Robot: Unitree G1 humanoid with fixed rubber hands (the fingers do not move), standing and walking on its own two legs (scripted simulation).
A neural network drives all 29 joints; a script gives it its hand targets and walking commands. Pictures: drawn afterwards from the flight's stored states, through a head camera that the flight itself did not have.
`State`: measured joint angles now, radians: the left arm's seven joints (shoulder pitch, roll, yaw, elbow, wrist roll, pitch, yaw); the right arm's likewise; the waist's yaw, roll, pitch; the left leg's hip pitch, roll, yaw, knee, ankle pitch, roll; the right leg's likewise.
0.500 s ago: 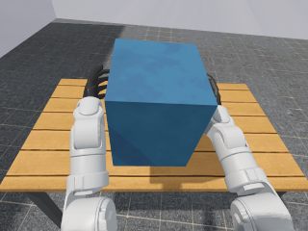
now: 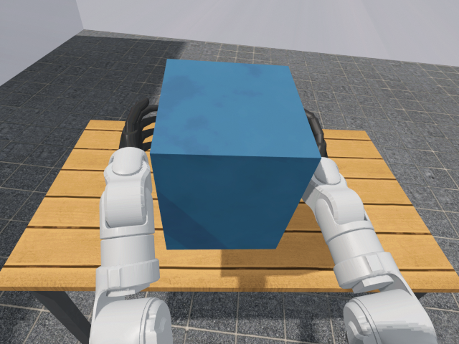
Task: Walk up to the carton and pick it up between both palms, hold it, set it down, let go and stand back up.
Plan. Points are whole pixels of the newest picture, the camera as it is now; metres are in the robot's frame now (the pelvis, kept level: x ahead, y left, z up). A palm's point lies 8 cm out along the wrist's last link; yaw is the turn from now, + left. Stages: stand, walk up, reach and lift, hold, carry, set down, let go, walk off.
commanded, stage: hold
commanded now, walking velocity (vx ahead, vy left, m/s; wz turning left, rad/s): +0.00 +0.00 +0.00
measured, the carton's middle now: (225, 161) +0.37 +0.01 +0.15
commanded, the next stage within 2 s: none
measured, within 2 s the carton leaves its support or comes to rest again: neither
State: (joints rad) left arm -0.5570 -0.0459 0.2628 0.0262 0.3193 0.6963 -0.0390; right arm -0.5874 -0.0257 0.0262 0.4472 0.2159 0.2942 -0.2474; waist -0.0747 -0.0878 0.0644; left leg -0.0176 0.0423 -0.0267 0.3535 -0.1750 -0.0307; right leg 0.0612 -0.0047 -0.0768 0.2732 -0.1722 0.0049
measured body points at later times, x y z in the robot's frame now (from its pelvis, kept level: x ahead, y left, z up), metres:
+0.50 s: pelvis -0.01 +0.00 +0.00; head -0.05 +0.04 +0.45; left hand +0.36 +0.15 +0.20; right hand +0.36 -0.14 +0.18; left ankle +0.02 +0.14 -0.75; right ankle +0.00 -0.12 -0.75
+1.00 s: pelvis -0.01 +0.00 +0.00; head -0.04 +0.04 +0.45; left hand +0.37 +0.16 +0.19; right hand +0.36 -0.14 +0.17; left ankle +0.02 +0.14 -0.75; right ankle +0.00 -0.12 -0.75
